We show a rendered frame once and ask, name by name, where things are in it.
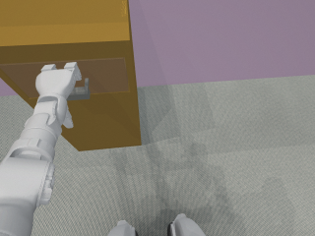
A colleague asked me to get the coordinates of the handle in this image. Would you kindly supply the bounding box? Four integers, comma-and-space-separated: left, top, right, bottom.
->
66, 78, 91, 101

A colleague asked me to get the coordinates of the left robot hand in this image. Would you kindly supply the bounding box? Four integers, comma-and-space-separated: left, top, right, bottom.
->
35, 62, 82, 129

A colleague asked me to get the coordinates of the left robot forearm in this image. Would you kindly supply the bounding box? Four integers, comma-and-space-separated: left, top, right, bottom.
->
0, 92, 68, 170

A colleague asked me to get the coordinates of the robot shin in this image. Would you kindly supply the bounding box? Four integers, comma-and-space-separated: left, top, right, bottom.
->
174, 213, 186, 221
117, 220, 130, 226

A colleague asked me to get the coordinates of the robot right shin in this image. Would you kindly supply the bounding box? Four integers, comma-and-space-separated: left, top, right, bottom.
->
174, 213, 186, 221

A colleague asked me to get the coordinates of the cabinet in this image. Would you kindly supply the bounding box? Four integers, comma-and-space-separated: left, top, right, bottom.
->
0, 0, 142, 151

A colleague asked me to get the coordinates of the drawer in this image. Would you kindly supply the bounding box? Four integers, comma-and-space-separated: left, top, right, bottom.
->
0, 57, 129, 98

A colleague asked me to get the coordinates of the robot left upper arm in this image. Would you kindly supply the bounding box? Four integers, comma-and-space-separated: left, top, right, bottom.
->
0, 157, 56, 236

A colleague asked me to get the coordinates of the robot left shin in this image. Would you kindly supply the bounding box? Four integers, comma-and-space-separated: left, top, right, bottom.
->
117, 220, 130, 226

